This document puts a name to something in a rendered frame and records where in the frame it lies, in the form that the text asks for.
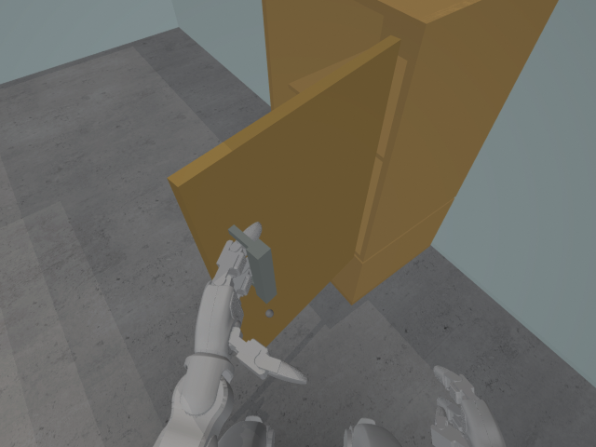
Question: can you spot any left robot hand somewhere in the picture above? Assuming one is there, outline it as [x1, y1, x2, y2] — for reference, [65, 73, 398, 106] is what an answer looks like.
[194, 222, 307, 385]

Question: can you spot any robot thigh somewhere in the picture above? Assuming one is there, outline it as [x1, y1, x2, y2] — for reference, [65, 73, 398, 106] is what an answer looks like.
[344, 424, 402, 447]
[218, 421, 275, 447]

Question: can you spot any left robot thigh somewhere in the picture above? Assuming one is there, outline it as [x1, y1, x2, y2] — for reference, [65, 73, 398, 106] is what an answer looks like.
[218, 421, 275, 447]

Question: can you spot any cupboard door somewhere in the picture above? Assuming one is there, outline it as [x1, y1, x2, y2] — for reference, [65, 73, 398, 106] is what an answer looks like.
[167, 35, 401, 347]

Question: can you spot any robot left forearm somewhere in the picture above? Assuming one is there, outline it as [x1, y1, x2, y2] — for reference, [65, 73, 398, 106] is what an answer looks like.
[153, 353, 235, 447]

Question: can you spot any right robot hand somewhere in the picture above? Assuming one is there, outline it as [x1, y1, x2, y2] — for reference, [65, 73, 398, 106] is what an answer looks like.
[430, 365, 506, 447]

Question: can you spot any handle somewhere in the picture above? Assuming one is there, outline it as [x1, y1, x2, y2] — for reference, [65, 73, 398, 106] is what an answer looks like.
[228, 225, 277, 304]

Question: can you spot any right robot thigh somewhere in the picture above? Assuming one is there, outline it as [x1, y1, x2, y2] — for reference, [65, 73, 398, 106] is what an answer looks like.
[344, 424, 402, 447]

